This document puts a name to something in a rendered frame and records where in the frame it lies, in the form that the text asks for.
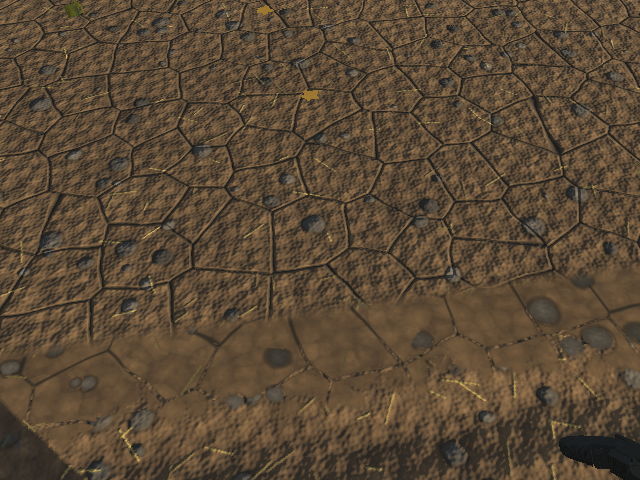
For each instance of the right robot hand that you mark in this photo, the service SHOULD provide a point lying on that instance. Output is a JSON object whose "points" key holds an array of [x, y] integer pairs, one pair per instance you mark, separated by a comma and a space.
{"points": [[620, 454]]}

